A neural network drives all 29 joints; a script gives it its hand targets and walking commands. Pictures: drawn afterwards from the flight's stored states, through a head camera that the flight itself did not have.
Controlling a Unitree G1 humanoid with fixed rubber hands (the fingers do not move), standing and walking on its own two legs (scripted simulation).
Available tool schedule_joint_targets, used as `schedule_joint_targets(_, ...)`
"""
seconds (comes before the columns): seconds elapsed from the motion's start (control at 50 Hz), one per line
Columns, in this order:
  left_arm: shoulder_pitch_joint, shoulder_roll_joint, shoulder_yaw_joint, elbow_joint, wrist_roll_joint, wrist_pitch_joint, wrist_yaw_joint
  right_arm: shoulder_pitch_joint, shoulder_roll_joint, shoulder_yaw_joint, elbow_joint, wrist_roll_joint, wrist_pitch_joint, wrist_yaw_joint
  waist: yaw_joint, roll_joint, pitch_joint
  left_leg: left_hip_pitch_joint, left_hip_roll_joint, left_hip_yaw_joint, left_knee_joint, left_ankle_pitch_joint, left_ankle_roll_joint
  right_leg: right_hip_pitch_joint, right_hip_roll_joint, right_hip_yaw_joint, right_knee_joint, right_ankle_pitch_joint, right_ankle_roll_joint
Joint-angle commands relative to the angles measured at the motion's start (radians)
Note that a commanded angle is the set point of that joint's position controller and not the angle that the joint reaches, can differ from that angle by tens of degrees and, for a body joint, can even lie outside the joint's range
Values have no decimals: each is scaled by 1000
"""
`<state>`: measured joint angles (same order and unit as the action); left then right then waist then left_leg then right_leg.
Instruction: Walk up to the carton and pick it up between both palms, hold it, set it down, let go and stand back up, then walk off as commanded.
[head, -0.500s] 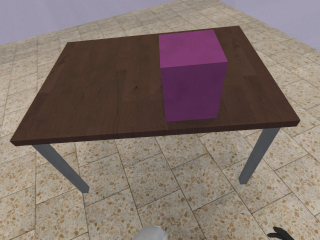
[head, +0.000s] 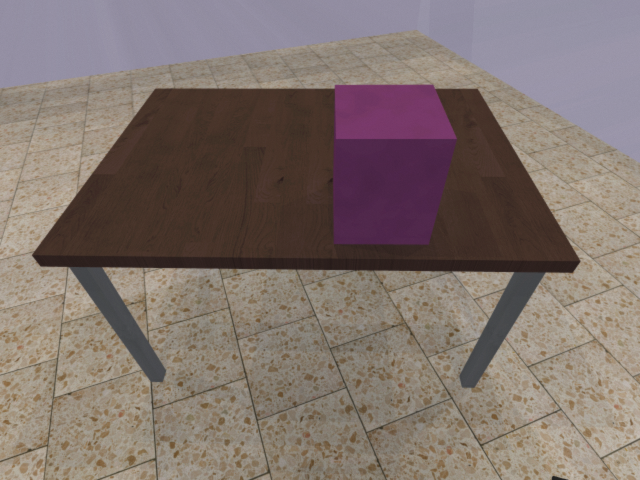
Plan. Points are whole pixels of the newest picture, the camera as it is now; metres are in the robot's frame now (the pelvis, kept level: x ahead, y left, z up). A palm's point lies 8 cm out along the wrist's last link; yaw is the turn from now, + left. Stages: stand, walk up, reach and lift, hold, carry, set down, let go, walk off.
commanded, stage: walk off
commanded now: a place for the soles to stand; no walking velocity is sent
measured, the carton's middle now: (382, 166) +0.73 -0.07 +0.01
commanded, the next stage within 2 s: stand in 0.40 s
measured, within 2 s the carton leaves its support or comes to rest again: neither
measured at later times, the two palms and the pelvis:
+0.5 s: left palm out of the picture +0.07 +0.32 -0.08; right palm out of the picture +0.12 -0.28 -0.09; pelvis +0.00 +0.00 +0.00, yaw +0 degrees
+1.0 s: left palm out of the picture +0.07 +0.32 -0.08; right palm out of the picture +0.12 -0.28 -0.09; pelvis +0.01 +0.00 +0.01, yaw +0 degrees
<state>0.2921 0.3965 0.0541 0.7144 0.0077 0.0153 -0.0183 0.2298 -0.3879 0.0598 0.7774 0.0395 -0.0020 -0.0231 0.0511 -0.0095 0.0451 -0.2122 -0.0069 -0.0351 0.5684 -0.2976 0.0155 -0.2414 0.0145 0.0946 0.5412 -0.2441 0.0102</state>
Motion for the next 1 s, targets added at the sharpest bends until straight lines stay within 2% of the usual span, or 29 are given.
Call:
schedule_joint_targets(0.0, -36, 202, 36, -41, -11, -35, 10, -47, -198, -128, -100, -48, -25, 15, -70, 15, -52, -67, 121, -104, -159, 59, 26, 97, -114, 72, -121, 82, -34)
schedule_joint_targets(0.04, -45, 204, 37, -39, -11, -37, 8, -42, -194, -130, -97, -47, -22, 14, -73, -3, -21, -71, 105, -86, -159, 21, 17, 66, -131, 95, -153, 37, -41)
schedule_joint_targets(0.08, -65, 207, 33, -27, -13, -36, 7, -36, -196, -129, -84, -48, -20, 15, -84, -16, -12, -53, 103, -97, -180, -25, 12, 34, -130, 90, -170, -19, -42)
schedule_joint_targets(0.12, -69, 202, 31, -28, -13, -37, 7, -46, -196, -129, -84, -48, -22, 18, -78, 5, -6, -69, 109, -105, -196, -47, 16, 41, -123, 79, -167, -31, -37)
schedule_joint_targets(0.18, -67, 200, 29, -27, -16, -39, 8, -49, -194, -130, -83, -47, -24, 20, -73, -4, -30, -64, 106, -100, -188, -34, 15, 55, -124, 84, -162, -16, -38)
schedule_joint_targets(0.24, -69, 198, 28, -19, -17, -40, 9, -55, -193, -127, -78, -46, -25, 19, -74, 21, -32, -73, 109, -108, -198, -28, 18, 67, -122, 73, -155, -3, -34)
schedule_joint_targets(0.32, -66, 203, 24, -7, -15, -44, 10, -53, -197, -129, -74, -48, -26, 18, -75, 7, -45, -51, 109, -104, -186, 27, 17, 66, -117, 67, -145, 29, -35)
schedule_joint_targets(0.36, -57, 197, 18, 2, -21, -45, 12, -58, -198, -129, -70, -48, -27, 15, -72, 21, -59, -44, 116, -102, -171, 115, 17, 92, -119, 59, -128, 118, -33)
schedule_joint_targets(0.38, -64, 200, 21, 7, -19, -43, 13, -50, -198, -128, -63, -46, -27, 17, -75, 5, -75, -43, 117, -104, -174, 105, 14, 109, -115, 51, -124, 116, -31)
schedule_joint_targets(0.4, -91, 179, 25, 3, -20, -47, 18, -78, -200, -108, -40, -39, -30, 16, -35, 48, -72, -32, 126, -126, -205, 83, 6, 118, -123, 55, -102, 102, -23)
schedule_joint_targets(0.42, -74, 174, 25, 9, -20, -49, 18, -85, -197, -104, -40, -33, -34, 15, -25, 61, -82, -23, 129, -127, -207, 89, 6, 111, -119, 61, -109, 82, -25)
schedule_joint_targets(0.5, -92, 175, 21, 23, -15, -54, 19, -86, -202, -102, -30, -32, -34, 11, -38, 18, -88, 11, 128, -111, -191, 139, 0, 102, -127, 63, -109, 158, -27)
schedule_joint_targets(0.56, -88, 176, 21, 36, -21, -55, 23, -82, -205, -101, -21, -32, -36, 11, -38, 34, -91, 19, 134, -116, -189, 166, 8, 112, -128, 62, -113, 171, -27)
schedule_joint_targets(0.62, -103, 172, 19, 42, -21, -53, 22, -81, -208, -104, -21, -32, -33, 9, -46, 21, -103, 50, 134, -110, -181, 190, 7, 93, -125, 60, -112, 188, -28)
schedule_joint_targets(0.66, -92, 175, 19, 49, -20, -50, 23, -84, -209, -101, -20, -34, -29, 9, -40, 52, -91, 20, 134, -104, -187, 172, 9, 109, -127, 62, -113, 187, -26)
schedule_joint_targets(0.8, -105, 163, 14, 70, -20, -49, 23, -91, -199, -98, -15, -35, -26, 8, -40, 34, -72, 8, 132, -114, -210, 115, 9, 89, -124, 59, -122, 130, -26)
schedule_joint_targets(0.86, -103, 168, 14, 74, -22, -52, 20, -85, -206, -101, -21, -35, -29, 8, -45, 36, -76, 23, 132, -109, -207, 129, 8, 85, -128, 65, -125, 140, -27)
schedule_joint_targets(0.92, -108, 169, 13, 82, -21, -50, 21, -90, -204, -97, -14, -34, -29, 7, -36, 33, -65, 4, 137, -120, -214, 127, 11, 96, -126, 59, -124, 144, -26)
schedule_joint_targets(0.98, -106, 180, 16, 88, -19, -52, 24, -77, -194, -96, -13, -34, -29, 10, -47, 43, -86, 34, 128, -105, -204, 147, 7, 92, -133, 68, -124, 165, -31)
